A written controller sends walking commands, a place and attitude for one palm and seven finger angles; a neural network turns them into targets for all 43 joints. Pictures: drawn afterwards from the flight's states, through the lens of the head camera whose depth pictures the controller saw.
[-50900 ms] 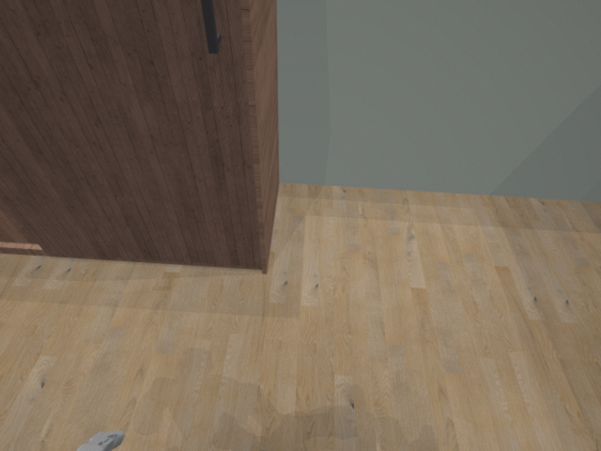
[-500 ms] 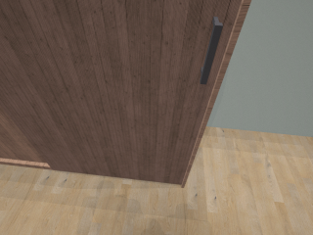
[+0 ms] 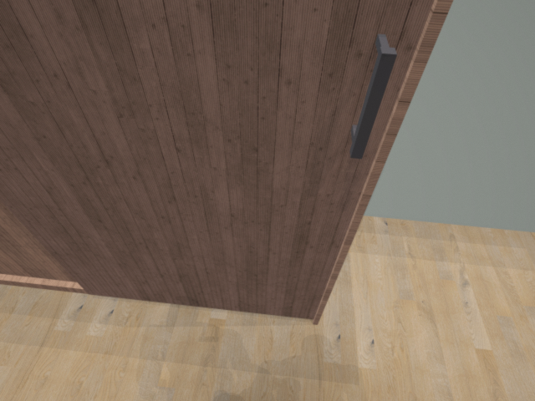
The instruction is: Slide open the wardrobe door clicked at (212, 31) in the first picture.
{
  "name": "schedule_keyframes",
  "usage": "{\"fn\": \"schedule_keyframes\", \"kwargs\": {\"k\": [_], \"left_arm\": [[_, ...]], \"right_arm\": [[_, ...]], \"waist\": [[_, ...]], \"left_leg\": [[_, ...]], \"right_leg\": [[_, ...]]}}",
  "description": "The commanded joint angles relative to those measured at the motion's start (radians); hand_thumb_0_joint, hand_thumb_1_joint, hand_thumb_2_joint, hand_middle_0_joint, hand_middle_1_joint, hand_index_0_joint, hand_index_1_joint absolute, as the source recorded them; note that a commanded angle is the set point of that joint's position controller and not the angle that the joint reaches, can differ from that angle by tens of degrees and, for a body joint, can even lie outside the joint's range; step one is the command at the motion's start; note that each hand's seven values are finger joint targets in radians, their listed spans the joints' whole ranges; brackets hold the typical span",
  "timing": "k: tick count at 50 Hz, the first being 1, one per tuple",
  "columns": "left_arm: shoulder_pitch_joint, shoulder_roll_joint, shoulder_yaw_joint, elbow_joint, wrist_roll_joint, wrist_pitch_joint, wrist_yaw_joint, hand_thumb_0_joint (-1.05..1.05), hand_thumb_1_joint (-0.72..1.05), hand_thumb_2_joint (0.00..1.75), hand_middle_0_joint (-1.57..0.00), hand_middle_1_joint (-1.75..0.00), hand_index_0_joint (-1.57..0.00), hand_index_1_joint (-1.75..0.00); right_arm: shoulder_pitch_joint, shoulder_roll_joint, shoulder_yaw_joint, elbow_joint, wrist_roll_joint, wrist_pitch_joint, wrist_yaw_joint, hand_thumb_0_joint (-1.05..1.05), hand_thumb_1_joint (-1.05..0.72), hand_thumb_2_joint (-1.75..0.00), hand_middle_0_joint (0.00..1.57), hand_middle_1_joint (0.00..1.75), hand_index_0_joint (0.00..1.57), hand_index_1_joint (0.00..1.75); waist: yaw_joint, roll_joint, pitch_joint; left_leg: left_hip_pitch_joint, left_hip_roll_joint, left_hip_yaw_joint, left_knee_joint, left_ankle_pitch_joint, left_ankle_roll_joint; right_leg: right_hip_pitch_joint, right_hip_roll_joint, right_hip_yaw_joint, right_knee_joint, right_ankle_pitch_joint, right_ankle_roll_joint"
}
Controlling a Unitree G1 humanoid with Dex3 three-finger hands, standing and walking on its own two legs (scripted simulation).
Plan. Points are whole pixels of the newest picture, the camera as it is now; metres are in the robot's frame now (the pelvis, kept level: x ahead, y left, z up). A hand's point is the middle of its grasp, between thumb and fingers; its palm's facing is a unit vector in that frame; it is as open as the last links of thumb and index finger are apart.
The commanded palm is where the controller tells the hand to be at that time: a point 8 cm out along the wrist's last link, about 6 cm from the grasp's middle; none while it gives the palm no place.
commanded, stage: come to a stop and stand still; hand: right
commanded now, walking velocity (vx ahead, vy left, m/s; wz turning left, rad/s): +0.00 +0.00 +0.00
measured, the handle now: (368, 101) +0.48 -0.11 +0.22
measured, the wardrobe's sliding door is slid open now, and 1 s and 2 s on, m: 0.00 0.00 0.00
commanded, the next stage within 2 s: look again from close up in 0.44 s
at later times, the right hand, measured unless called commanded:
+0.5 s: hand out of the picture +0.08 -0.21 -0.16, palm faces +0.00 +0.96 -0.28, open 7.3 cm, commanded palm none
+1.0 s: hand out of the picture +0.06 -0.18 -0.16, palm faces +0.01 +0.97 -0.26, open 7.3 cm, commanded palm none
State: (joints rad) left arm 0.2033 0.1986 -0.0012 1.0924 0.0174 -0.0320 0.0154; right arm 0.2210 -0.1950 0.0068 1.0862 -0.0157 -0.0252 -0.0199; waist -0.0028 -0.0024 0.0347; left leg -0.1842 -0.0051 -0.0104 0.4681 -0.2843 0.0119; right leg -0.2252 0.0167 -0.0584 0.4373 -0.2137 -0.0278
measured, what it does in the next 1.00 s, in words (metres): stands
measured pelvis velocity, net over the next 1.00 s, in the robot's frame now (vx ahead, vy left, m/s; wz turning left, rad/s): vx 0.03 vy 0.02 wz -0.01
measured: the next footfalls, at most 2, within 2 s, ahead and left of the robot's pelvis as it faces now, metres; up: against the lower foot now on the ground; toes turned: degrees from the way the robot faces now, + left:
none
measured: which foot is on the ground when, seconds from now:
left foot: down 0.00-1.00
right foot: down 0.00-1.00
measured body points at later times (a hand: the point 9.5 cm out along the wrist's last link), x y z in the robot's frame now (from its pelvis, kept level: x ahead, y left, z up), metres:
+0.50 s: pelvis +0.03 +0.01 +0.00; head +0.05 +0.02 +0.45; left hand +0.10 +0.27 -0.15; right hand +0.08 -0.26 -0.14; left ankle -0.02 +0.11 -0.74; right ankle +0.01 -0.10 -0.74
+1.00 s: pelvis +0.03 +0.02 +0.00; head +0.05 +0.02 +0.45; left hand +0.08 +0.27 -0.15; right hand +0.06 -0.24 -0.14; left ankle -0.02 +0.11 -0.74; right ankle +0.01 -0.10 -0.74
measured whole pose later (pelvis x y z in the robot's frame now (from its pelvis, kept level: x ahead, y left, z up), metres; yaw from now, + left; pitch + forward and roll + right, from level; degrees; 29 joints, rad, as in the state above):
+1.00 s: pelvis +0.03 +0.02 +0.00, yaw +0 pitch -1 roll -1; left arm 0.17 0.23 -0.01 1.14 0.02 -0.02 0.02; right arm 0.21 -0.23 0.00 1.10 -0.01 -0.02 -0.02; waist -0.01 0.01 0.03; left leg -0.08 -0.03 0.01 0.37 -0.28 0.04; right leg -0.13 0.00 -0.04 0.36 -0.22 0.01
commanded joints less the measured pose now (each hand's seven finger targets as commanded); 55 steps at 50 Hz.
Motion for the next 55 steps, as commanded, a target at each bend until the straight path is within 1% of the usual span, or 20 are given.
{"fn": "schedule_keyframes", "kwargs": {"k": [1,2,4,7,9,11,14,17,22,24,25,29,34,35,37,40,43,45,53,55], "left_arm": [[0.028,0.145,0.025,-0.031,-0.005,-0.013,0.008,0.0,0.9,0.9,-0.2,-0.3,-0.2,-0.3],[0.021,0.15,0.025,-0.031,-0.005,-0.013,0.009,0.0,0.9,0.9,-0.2,-0.3,-0.2,-0.3],[0.005,0.158,0.025,-0.032,-0.005,-0.012,0.009,0.0,0.9,0.9,-0.2,-0.3,-0.2,-0.3],[-0.011,0.169,0.025,-0.033,-0.005,-0.012,0.01,0.0,0.9,0.9,-0.2,-0.3,-0.2,-0.3],[-0.024,0.177,0.025,-0.034,-0.005,-0.009,0.011,0.0,0.9,0.9,-0.2,-0.3,-0.2,-0.3],[-0.03,0.18,0.025,-0.033,-0.005,-0.009,0.011,0.0,0.9,0.9,-0.2,-0.3,-0.2,-0.3],[-0.041,0.19,0.023,-0.032,-0.005,-0.008,0.011,0.0,0.9,0.9,-0.2,-0.3,-0.2,-0.3],[-0.047,0.195,0.02,-0.03,-0.004,-0.007,0.011,0.0,0.9,0.9,-0.2,-0.3,-0.2,-0.3],[-0.052,0.201,0.018,-0.024,-0.004,-0.005,0.012,0.0,0.9,0.9,-0.2,-0.3,-0.2,-0.3],[-0.052,0.203,0.016,-0.021,-0.004,-0.006,0.012,0.0,0.9,0.9,-0.2,-0.3,-0.2,-0.3],[-0.044,0.197,0.015,-0.02,-0.004,-0.006,0.012,0.0,0.9,0.9,-0.2,-0.3,-0.2,-0.3],[-0.047,0.203,0.013,-0.014,-0.004,-0.005,0.013,0.0,0.9,0.9,-0.2,-0.3,-0.2,-0.3],[-0.038,0.196,0.014,-0.008,-0.004,-0.004,0.015,0.0,0.9,0.9,-0.2,-0.3,-0.2,-0.3],[-0.03,0.188,0.014,-0.007,-0.004,-0.004,0.015,0.0,0.9,0.9,-0.2,-0.3,-0.2,-0.3],[-0.032,0.19,0.013,-0.004,-0.005,-0.005,0.015,0.0,0.9,0.9,-0.2,-0.3,-0.2,-0.3],[-0.024,0.178,0.013,0.001,-0.004,-0.004,0.016,0.0,0.9,0.9,-0.2,-0.3,-0.2,-0.3],[-0.022,0.178,0.012,0.004,-0.005,-0.003,0.017,0.0,0.9,0.9,-0.2,-0.3,-0.2,-0.3],[-0.016,0.167,0.012,0.008,-0.005,-0.003,0.016,0.0,0.9,0.9,-0.2,-0.3,-0.2,-0.3],[-0.008,0.164,0.012,0.013,-0.004,-0.004,0.019,0.0,0.9,0.9,-0.2,-0.3,-0.2,-0.3],[-0.003,0.153,0.011,0.016,-0.005,-0.003,0.019,0.0,0.9,0.9,-0.2,-0.3,-0.2,-0.3]], "right_arm": [[0.03,-0.162,-0.031,-0.041,-0.002,-0.017,-0.011,0.0,-0.9,-0.9,0.2,0.3,0.2,0.3],[0.027,-0.166,-0.032,-0.04,0.0,-0.018,-0.011,0.0,-0.9,-0.9,0.2,0.3,0.2,0.3],[0.018,-0.172,-0.032,-0.041,0.0,-0.018,-0.011,0.0,-0.9,-0.9,0.2,0.3,0.2,0.3],[0.015,-0.187,-0.035,-0.042,0.0,-0.02,-0.011,0.0,-0.9,-0.9,0.2,0.3,0.2,0.3],[0.004,-0.193,-0.035,-0.042,0.001,-0.018,-0.01,0.0,-0.9,-0.9,0.2,0.3,0.2,0.3],[0.005,-0.198,-0.036,-0.043,0.0,-0.018,-0.01,0.0,-0.9,-0.9,0.2,0.3,0.2,0.3],[-0.006,-0.208,-0.036,-0.044,0.002,-0.016,-0.009,0.0,-0.9,-0.9,0.2,0.3,0.2,0.3],[-0.011,-0.216,-0.036,-0.044,0.002,-0.015,-0.009,0.0,-0.9,-0.9,0.2,0.3,0.2,0.3],[-0.022,-0.22,-0.036,-0.041,0.003,-0.013,-0.008,0.0,-0.9,-0.9,0.2,0.3,0.2,0.3],[-0.023,-0.221,-0.036,-0.04,0.003,-0.013,-0.007,0.0,-0.9,-0.9,0.2,0.3,0.2,0.3],[-0.021,-0.221,-0.037,-0.041,0.001,-0.014,-0.008,0.0,-0.9,-0.9,0.2,0.3,0.2,0.3],[-0.023,-0.222,-0.035,-0.039,0.004,-0.012,-0.007,0.0,-0.9,-0.9,0.2,0.3,0.2,0.3],[-0.017,-0.217,-0.035,-0.036,0.005,-0.014,-0.009,0.0,-0.9,-0.9,0.2,0.3,0.2,0.3],[-0.012,-0.213,-0.036,-0.037,0.003,-0.014,-0.009,0.0,-0.9,-0.9,0.2,0.3,0.2,0.3],[-0.01,-0.215,-0.036,-0.035,0.005,-0.014,-0.01,0.0,-0.9,-0.9,0.2,0.3,0.2,0.3],[-0.003,-0.204,-0.036,-0.033,0.004,-0.013,-0.011,0.0,-0.9,-0.9,0.2,0.3,0.2,0.3],[-0.001,-0.205,-0.036,-0.03,0.005,-0.013,-0.01,0.0,-0.9,-0.9,0.2,0.3,0.2,0.3],[0.011,-0.197,-0.036,-0.029,0.003,-0.015,-0.011,0.0,-0.9,-0.9,0.2,0.3,0.2,0.3],[0.023,-0.185,-0.035,-0.02,0.005,-0.014,-0.011,0.0,-0.9,-0.9,0.2,0.3,0.2,0.3],[0.029,-0.18,-0.035,-0.019,0.004,-0.014,-0.012,0.0,-0.9,-0.9,0.2,0.3,0.2,0.3]], "waist": [[0.005,0.015,-0.047],[0.004,0.02,-0.058],[0.004,0.023,-0.052],[0.003,0.022,-0.074],[0.004,0.016,-0.06],[0.002,0.018,-0.068],[0.001,0.004,-0.068],[0.0,0.015,-0.068],[-0.001,0.01,-0.056],[-0.003,0.008,-0.065],[-0.002,0.022,-0.072],[-0.003,0.012,-0.064],[-0.001,0.024,-0.063],[-0.001,0.028,-0.074],[-0.003,0.019,-0.064],[-0.002,0.025,-0.06],[-0.001,0.014,-0.043],[-0.004,0.032,-0.048],[-0.003,0.01,-0.038],[-0.005,0.019,-0.026]], "left_leg": [[-0.011,0.111,-0.095,-0.071,0.24,0.03],[-0.006,0.112,-0.095,-0.071,0.249,0.03],[-0.005,0.114,-0.096,-0.077,0.259,0.03],[0.021,0.121,-0.091,-0.071,0.337,0.029],[0.015,0.121,-0.092,-0.08,0.325,0.029],[0.029,0.123,-0.09,-0.077,0.361,0.029],[0.033,0.122,-0.09,-0.087,0.339,0.028],[0.041,0.124,-0.086,-0.09,0.356,0.026],[0.045,0.123,-0.086,-0.104,0.348,0.026],[0.054,0.125,-0.085,-0.107,0.352,0.025],[0.068,0.123,-0.08,-0.103,0.38,0.026],[0.062,0.126,-0.081,-0.115,0.352,0.025],[0.068,0.128,-0.083,-0.119,0.383,0.026],[0.082,0.126,-0.079,-0.117,0.402,0.026],[0.079,0.129,-0.078,-0.12,0.407,0.025],[0.076,0.124,-0.081,-0.124,0.388,0.026],[0.067,0.125,-0.085,-0.135,0.366,0.026],[0.076,0.125,-0.08,-0.135,0.381,0.025],[0.064,0.125,-0.08,-0.142,0.362,0.026],[0.063,0.123,-0.077,-0.148,0.348,0.025]], "right_leg": [[0.073,-0.126,0.116,-0.053,0.206,-0.012],[0.084,-0.127,0.116,-0.053,0.212,-0.011],[0.09,-0.128,0.114,-0.055,0.214,-0.01],[0.111,-0.127,0.11,-0.044,0.271,-0.008],[0.114,-0.129,0.108,-0.05,0.257,-0.007],[0.12,-0.129,0.106,-0.046,0.283,-0.006],[0.128,-0.131,0.11,-0.058,0.276,-0.006],[0.134,-0.133,0.11,-0.06,0.291,-0.004],[0.136,-0.134,0.111,-0.075,0.281,-0.002],[0.142,-0.135,0.11,-0.077,0.291,-0.002],[0.141,-0.134,0.112,-0.071,0.31,-0.001],[0.141,-0.134,0.111,-0.085,0.282,0.002],[0.144,-0.135,0.108,-0.085,0.28,0.006],[0.148,-0.135,0.107,-0.078,0.301,0.005],[0.145,-0.134,0.104,-0.08,0.298,0.007],[0.147,-0.134,0.107,-0.085,0.287,0.007],[0.136,-0.132,0.106,-0.092,0.253,0.01],[0.136,-0.132,0.103,-0.088,0.258,0.01],[0.138,-0.133,0.106,-0.093,0.255,0.012],[0.132,-0.132,0.106,-0.094,0.242,0.011]]}}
